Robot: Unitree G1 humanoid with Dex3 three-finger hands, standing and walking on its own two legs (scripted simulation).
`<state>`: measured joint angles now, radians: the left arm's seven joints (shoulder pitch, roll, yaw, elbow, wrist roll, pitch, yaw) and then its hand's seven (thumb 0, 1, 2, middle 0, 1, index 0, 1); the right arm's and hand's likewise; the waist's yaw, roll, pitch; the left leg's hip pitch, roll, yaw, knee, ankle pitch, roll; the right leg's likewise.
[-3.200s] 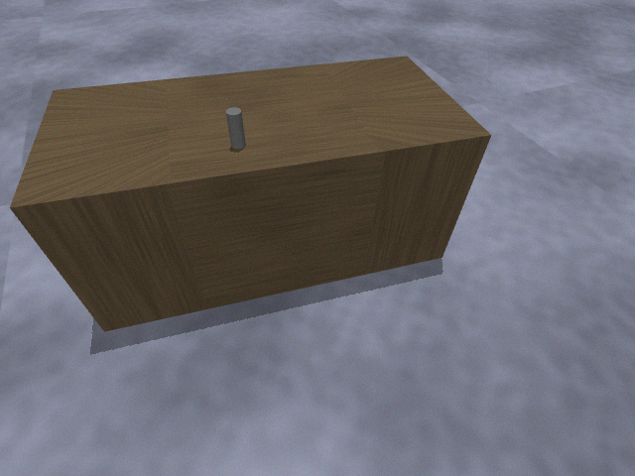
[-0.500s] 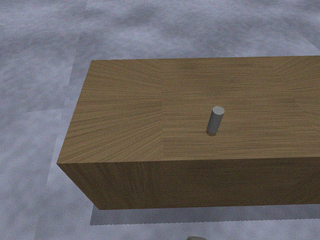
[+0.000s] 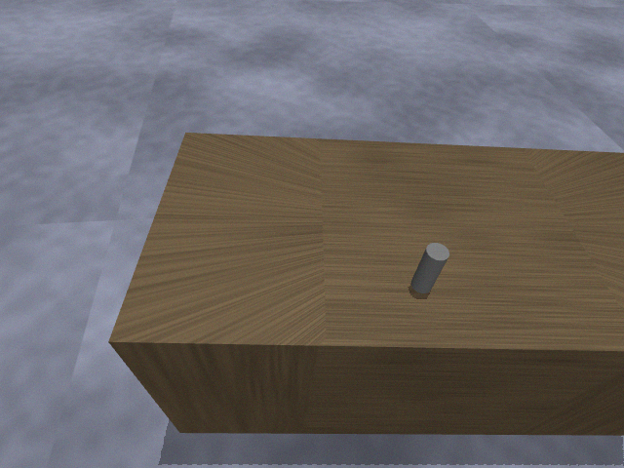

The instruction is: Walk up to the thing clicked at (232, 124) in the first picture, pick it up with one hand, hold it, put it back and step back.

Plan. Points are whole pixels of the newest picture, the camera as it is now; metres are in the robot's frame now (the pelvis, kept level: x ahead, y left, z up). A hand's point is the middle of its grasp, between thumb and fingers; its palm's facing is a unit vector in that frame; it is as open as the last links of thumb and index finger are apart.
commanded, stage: walk up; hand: right
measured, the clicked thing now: (429, 269) +0.50 -0.23 -0.11
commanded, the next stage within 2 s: stand in 1.04 s
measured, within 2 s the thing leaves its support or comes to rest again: neither
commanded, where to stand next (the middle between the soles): +0.06 -0.01 m, yaw -1 degrees
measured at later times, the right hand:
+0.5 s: hand out of the picture +0.12 -0.25 -0.13, palm faces -0.03 +0.94 -0.34, open 7.4 cm
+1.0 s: hand out of the picture +0.08 -0.27 -0.14, palm faces +0.01 +0.94 -0.35, open 7.4 cm
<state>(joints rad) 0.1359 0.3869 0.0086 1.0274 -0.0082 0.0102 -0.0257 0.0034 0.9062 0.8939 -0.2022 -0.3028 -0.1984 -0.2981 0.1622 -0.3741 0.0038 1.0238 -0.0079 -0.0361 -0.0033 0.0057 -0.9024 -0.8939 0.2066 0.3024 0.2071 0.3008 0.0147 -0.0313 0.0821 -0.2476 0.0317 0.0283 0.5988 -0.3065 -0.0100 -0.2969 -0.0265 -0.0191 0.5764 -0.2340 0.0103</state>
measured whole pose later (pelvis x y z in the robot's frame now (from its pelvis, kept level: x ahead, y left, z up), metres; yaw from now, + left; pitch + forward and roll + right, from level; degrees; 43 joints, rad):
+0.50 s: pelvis +0.01 +0.00 +0.02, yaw +0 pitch -3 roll +0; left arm 0.07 0.34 0.01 1.16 0.00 0.00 -0.02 0.00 0.91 0.89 -0.20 -0.30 -0.20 -0.30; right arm 0.04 -0.35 0.00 1.14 0.00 -0.03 0.00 0.00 -0.90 -0.89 0.21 0.30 0.21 0.30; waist 0.02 0.00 0.05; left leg -0.10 0.03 0.04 0.33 -0.19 -0.02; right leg -0.17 -0.03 -0.02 0.34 -0.13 0.01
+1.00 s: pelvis +0.02 -0.01 +0.02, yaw -1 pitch -2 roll +0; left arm 0.08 0.34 0.03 1.15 0.00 0.01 -0.02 0.00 0.91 0.89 -0.20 -0.30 -0.20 -0.30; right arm 0.11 -0.36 -0.01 1.15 -0.01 -0.02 0.00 0.00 -0.90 -0.89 0.21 0.30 0.21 0.30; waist 0.00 0.00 0.05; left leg -0.10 0.03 0.05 0.33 -0.19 -0.02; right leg -0.18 -0.02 -0.01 0.35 -0.14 0.01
